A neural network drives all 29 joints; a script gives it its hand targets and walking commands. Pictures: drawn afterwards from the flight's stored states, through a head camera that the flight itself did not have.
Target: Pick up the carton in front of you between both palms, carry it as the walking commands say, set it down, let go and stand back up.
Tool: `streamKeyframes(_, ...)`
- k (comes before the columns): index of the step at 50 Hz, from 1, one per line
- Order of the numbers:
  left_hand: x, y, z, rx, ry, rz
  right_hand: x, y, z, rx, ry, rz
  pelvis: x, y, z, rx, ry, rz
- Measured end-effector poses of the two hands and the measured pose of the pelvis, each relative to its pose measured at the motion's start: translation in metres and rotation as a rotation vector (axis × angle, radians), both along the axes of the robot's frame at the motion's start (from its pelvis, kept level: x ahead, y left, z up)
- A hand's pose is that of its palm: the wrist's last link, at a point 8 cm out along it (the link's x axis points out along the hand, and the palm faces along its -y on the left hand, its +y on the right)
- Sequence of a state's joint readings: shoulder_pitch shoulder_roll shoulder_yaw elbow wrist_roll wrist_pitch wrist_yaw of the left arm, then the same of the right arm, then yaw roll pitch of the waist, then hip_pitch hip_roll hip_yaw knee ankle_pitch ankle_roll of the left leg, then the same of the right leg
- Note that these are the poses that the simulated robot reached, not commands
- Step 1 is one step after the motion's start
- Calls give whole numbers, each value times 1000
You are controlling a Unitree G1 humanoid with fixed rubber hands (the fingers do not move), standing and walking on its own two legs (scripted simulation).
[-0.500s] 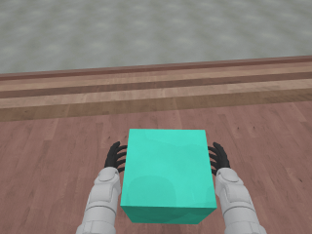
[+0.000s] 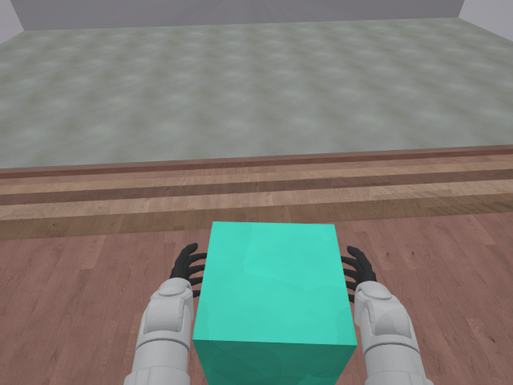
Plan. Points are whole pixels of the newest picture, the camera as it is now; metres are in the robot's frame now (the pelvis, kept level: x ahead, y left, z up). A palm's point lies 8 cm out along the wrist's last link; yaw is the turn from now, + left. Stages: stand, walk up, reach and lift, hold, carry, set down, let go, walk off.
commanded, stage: reach and lift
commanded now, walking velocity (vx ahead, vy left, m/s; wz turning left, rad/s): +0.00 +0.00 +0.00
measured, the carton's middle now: (271, 311) +0.29 +0.00 -0.05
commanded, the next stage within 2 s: hold in 0.76 s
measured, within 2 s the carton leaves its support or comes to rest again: neither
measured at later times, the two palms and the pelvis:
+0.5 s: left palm (180, 278) +0.30 +0.15 +0.04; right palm (365, 281) +0.30 -0.15 +0.03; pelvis +0.01 +0.00 +0.01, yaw +0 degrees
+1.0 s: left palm (177, 274) +0.29 +0.15 +0.06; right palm (369, 278) +0.29 -0.15 +0.06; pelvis +0.01 +0.00 +0.01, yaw +0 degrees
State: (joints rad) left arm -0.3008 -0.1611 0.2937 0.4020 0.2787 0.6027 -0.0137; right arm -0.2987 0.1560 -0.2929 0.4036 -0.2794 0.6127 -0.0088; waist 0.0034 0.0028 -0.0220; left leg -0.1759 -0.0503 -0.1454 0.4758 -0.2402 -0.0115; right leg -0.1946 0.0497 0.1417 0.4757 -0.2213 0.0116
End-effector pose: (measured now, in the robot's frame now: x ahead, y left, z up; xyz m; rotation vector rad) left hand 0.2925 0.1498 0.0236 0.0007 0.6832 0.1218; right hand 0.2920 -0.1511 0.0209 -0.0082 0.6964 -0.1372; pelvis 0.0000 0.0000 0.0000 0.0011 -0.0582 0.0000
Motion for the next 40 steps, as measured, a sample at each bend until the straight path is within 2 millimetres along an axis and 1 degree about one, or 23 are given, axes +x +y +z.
streamKeyframes(8, 3, 0, 5, 0, -15, 4, 4, 0, 5, 1, -15, 3, -3, -1, 1, 0, -5, -1)
streamKeyframes(28, 9, 1, 14, 21, -14, -14, 9, 1, 14, -20, -14, 16, 15, 0, 6, -1, -16, 0)
streamKeyframes(40, 7, 1, 20, 23, -20, -15, 7, 1, 20, -20, -20, 16, 16, 0, 7, -2, -29, -1)
